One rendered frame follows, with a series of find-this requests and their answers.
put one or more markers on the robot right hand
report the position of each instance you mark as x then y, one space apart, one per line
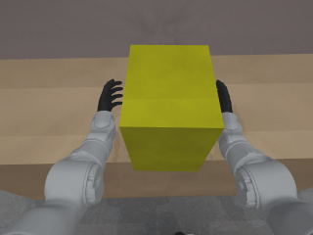
224 97

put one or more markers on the robot left hand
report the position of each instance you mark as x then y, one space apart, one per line
106 98

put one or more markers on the right robot upper arm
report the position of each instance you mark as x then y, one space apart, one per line
267 188

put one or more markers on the carton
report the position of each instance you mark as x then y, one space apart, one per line
170 115

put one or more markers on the left robot upper arm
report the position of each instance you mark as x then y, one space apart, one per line
72 188

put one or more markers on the robot right forearm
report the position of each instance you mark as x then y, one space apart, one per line
235 149

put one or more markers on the pedestal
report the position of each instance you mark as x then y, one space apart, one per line
47 106

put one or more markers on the robot left forearm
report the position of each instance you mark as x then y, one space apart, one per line
97 146

